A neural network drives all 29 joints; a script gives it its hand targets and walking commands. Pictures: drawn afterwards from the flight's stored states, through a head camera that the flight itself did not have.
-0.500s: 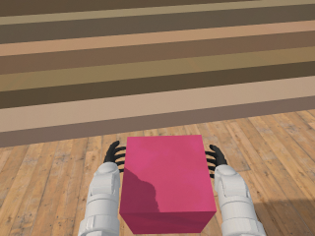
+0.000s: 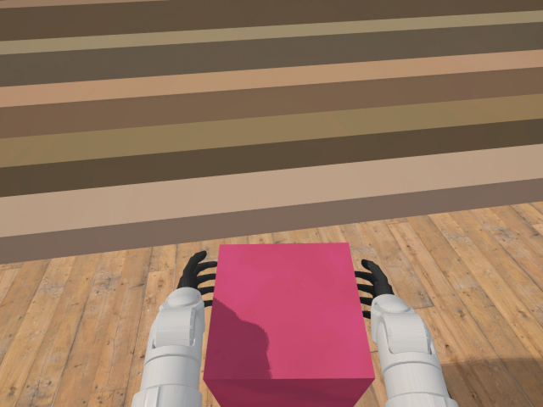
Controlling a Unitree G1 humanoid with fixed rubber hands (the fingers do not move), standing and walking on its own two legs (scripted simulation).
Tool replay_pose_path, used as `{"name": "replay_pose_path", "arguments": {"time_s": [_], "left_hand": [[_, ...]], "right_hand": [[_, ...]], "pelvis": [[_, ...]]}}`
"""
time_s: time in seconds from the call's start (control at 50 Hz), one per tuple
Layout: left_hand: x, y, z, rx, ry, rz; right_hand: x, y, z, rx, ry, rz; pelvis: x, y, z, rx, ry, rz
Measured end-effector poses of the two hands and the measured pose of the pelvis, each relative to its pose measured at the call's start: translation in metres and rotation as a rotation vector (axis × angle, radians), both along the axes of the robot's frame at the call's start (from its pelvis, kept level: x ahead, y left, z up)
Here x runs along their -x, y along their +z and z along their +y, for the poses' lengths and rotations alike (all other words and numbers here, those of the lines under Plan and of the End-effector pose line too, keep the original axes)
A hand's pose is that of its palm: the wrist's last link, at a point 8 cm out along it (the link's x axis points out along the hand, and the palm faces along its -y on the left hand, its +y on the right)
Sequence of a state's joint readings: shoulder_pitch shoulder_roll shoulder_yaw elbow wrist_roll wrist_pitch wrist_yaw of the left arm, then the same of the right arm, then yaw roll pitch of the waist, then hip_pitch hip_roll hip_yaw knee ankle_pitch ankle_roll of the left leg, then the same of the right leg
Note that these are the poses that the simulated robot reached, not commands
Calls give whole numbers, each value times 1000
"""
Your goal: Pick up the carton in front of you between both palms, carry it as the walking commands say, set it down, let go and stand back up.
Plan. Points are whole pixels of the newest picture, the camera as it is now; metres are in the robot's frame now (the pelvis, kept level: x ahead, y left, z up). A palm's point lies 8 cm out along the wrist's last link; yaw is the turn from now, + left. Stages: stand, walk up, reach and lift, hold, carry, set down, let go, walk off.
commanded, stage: reach and lift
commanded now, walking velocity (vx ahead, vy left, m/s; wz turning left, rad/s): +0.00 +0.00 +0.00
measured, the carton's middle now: (285, 334) +0.28 +0.00 -0.06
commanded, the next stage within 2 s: hold in 0.04 s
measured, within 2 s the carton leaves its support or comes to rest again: neither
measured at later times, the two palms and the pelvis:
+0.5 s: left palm (185, 297) +0.28 +0.15 +0.06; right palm (385, 305) +0.27 -0.15 +0.04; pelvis -0.01 +0.00 +0.00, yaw +0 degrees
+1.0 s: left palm (185, 294) +0.28 +0.15 +0.06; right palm (384, 302) +0.28 -0.15 +0.04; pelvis -0.01 +0.00 +0.00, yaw +0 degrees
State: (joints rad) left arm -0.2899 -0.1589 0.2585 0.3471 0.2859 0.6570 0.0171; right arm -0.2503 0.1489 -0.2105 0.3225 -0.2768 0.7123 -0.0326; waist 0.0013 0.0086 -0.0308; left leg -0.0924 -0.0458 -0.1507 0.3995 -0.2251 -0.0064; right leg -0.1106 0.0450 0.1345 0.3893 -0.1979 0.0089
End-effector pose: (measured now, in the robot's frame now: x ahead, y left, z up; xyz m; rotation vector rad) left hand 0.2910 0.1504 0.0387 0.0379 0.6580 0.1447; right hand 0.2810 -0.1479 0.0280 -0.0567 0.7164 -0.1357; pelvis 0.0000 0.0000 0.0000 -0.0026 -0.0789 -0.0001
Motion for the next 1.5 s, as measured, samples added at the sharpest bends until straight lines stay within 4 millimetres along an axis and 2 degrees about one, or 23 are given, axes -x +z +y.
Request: {"name": "replay_pose_path", "arguments": {"time_s": [0.24, 0.58, 1.0, 1.1, 1.18, 1.28, 1.4, 1.44, 1.5], "left_hand": [[7, 18, 2, 1, 6, -31], [11, 18, 0, -2, 20, -18], [7, 17, 1, -2, 7, -14], [3, 16, 2, -2, 12, -25], [-7, 20, 12, 14, 33, -57], [-26, 36, 29, 41, 64, -105], [-64, 56, 25, 64, 63, -112], [-78, 57, 20, 60, 57, -121], [-92, 52, 21, 68, 70, -78]], "right_hand": [[6, 18, 3, 4, 5, -29], [9, 17, 2, -2, -1, -16], [5, 17, 1, 5, 5, -9], [0, 17, 3, 10, 6, -20], [-13, 24, 13, 2, 1, -52], [-39, 43, 30, -18, 7, -101], [-72, 58, 25, -46, -17, -108], [-84, 57, 20, -59, -29, -119], [-102, 58, 21, -61, -30, -77]], "pelvis": [[3, 1, 1, 0, -4, -31], [15, -1, -1, -1, -2, -42], [6, 1, -1, 0, -1, -38], [2, -2, 0, 1, 20, 32], [-8, -7, 7, 1, 39, 80], [-35, -9, 19, -3, 10, 126], [-82, -5, 17, 27, 7, 164], [-101, -11, 14, 35, 32, 166], [-131, -9, 14, 21, 65, 178]]}}
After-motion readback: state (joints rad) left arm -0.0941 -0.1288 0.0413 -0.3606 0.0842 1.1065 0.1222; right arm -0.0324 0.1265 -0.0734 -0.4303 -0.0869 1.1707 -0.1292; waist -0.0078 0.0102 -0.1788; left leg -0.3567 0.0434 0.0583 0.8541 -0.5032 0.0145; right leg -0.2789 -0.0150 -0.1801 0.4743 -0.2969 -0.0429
